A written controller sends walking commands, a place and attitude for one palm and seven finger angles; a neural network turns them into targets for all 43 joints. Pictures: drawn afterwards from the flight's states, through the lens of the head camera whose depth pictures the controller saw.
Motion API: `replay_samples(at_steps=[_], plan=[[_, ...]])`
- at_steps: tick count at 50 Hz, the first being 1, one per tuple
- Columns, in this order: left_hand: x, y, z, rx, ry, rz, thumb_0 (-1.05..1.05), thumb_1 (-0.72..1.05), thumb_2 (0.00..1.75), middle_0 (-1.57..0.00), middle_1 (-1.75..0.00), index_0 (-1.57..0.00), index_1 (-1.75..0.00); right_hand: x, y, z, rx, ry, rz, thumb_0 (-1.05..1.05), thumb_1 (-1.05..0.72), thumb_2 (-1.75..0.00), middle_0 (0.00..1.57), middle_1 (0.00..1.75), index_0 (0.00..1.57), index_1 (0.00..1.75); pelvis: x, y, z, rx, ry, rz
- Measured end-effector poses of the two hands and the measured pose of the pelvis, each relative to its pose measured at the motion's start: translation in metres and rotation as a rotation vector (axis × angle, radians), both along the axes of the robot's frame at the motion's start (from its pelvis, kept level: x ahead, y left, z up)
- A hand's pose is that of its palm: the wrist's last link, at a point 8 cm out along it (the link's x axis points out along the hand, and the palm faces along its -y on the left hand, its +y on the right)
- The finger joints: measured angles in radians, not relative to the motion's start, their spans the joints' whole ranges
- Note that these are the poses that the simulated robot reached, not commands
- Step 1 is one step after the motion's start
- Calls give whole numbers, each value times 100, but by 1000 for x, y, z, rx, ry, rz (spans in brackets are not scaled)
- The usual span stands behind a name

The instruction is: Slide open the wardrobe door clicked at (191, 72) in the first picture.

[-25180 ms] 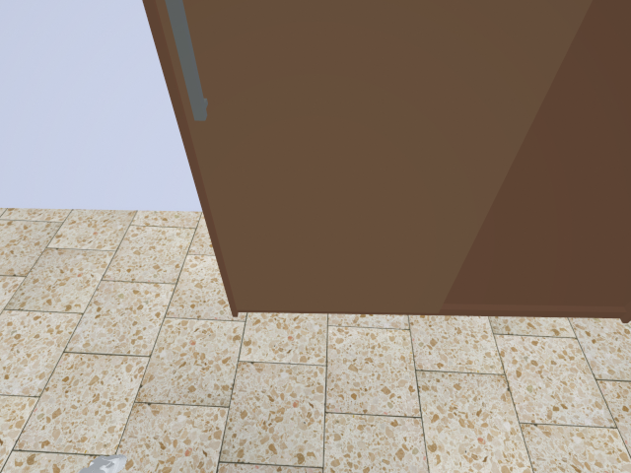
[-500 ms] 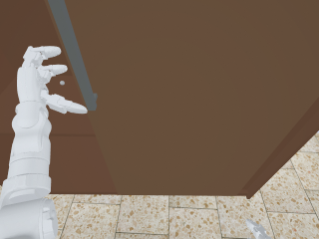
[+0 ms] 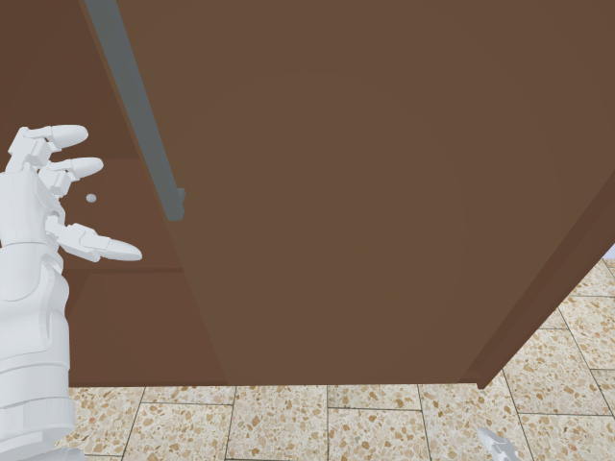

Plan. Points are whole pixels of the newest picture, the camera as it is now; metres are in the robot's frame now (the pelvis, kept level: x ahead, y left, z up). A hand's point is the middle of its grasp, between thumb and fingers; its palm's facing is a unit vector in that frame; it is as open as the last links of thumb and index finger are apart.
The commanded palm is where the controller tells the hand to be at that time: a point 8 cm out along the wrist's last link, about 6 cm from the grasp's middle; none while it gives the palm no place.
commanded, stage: slip the hand off the handle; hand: left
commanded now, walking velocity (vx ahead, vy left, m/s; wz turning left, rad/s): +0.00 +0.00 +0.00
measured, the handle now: (148, 115) +0.46 +0.24 +0.24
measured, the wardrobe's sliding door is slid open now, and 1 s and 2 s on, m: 0.61 0.61 0.61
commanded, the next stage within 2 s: draw the hand back to the body in 0.34 s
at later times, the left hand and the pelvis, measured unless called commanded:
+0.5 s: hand (44, 252) +0.26 +0.28 +0.20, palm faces +0.34 -0.94 -0.08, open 14.7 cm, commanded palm +0.22 +0.32 +0.19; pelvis -0.02 -0.01 +0.00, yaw +3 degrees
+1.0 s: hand (31, 313) +0.20 +0.27 +0.18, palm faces +0.14 -0.98 -0.11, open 14.5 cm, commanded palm +0.17 +0.31 +0.19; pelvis -0.02 +0.00 +0.01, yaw +3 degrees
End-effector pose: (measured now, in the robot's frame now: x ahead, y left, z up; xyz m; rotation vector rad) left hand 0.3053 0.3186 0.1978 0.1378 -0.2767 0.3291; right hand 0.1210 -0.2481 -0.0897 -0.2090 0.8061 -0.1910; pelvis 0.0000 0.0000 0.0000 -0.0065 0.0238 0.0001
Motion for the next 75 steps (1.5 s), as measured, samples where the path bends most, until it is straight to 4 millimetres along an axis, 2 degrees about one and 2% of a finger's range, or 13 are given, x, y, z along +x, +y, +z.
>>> replay_samples(at_steps=[9, 15, 24, 32, 38, 42, 48, 50, 54, 59, 67, 75], plan=[[-45, 7, 4, -2, -9, 20, -2, -56, 20, -25, -115, -26, -116, 42, 12, 18, 11, -142, 81, 2, -91, -90, 20, 30, 20, 30, -7, -6, 0, 0, -32, 19], [-69, 7, 3, -3, -10, 23, -2, -56, 20, -25, -115, -25, -116, 57, 19, 27, 12, -205, 127, 1, -91, -90, 20, 30, 20, 30, -12, -9, 0, -2, -50, 34], [-84, 6, 3, 0, -21, 21, -2, -56, 20, -25, -115, -25, -116, 52, 24, 25, 12, -210, 151, 1, -91, -90, 20, 30, 20, 30, -17, -11, 0, -4, -63, 44], [-81, 0, -7, -53, 194, -241, -2, -56, 20, -25, -115, -25, -115, 43, 20, 28, 26, -234, 109, 2, -91, -90, 20, 30, 20, 30, -14, -8, 4, -4, -84, 36], [-102, 8, 2, -57, 159, -253, -2, -55, 20, -25, -115, -26, -115, 47, 19, 40, 35, -299, 117, 2, -91, -90, 20, 30, 20, 30, -12, -4, 5, -5, -90, 26], [-115, 11, -4, -79, 160, -224, -2, -55, 20, -25, -115, -25, -115, 52, 23, 45, 26, -315, 141, 2, -91, -90, 20, 30, 20, 30, -14, -1, 4, -8, -97, 33], [-127, 3, -15, -76, 188, -229, -2, -53, 21, -25, -114, -25, -114, 59, 35, 51, 18, -340, 175, 2, -91, -90, 20, 30, 20, 30, -17, 3, 5, -9, -110, 45], [-130, 3, -12, -28, 184, -187, -2, -51, 22, -25, -112, -25, -113, 61, 41, 52, 16, -345, 192, 2, -91, -90, 20, 30, 20, 30, -19, 3, 5, -11, -116, 46], [-138, 6, -4, 96, 106, 34, -2, -42, 27, -25, -107, -25, -107, 60, 50, 51, 13, -324, 224, 2, -91, -90, 20, 30, 20, 30, -22, 5, 8, -11, -118, 38], [-147, 6, -9, 137, 73, 165, -1, -27, 34, -24, -98, -24, -99, 53, 54, 39, 15, -240, 223, 2, -91, -90, 20, 31, 20, 30, -20, 8, 10, -6, -120, 29], [-147, 4, -13, 181, 91, 202, -1, 1, 47, -23, -82, -24, -83, 44, 48, 25, 5, -139, 183, 2, -91, -90, 20, 31, 20, 30, -9, 12, 13, 0, -130, 20], [-143, -4, -11, 225, 110, 171, 0, 29, 61, -23, -65, -23, -66, 54, 38, 28, 3, -147, 143, 2, -91, -90, 20, 31, 20, 30, 3, 12, 13, 4, -126, 6]])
